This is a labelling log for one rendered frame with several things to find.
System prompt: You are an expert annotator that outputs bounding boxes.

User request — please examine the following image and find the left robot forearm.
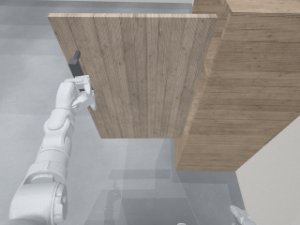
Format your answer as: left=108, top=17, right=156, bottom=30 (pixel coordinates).
left=8, top=109, right=75, bottom=219

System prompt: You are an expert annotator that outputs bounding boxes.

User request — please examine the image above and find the cupboard door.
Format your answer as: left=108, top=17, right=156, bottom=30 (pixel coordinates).
left=47, top=13, right=218, bottom=139

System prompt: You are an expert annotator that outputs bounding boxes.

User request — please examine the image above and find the robot left hand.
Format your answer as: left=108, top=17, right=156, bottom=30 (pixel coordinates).
left=55, top=75, right=97, bottom=116

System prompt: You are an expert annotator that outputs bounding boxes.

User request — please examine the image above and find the handle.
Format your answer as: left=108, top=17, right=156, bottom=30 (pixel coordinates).
left=67, top=51, right=94, bottom=93

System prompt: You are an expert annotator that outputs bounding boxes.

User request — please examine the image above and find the robot right hand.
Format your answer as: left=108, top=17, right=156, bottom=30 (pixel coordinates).
left=230, top=205, right=257, bottom=225

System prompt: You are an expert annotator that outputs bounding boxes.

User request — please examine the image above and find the robot left upper arm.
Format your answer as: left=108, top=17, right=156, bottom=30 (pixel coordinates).
left=0, top=182, right=68, bottom=225

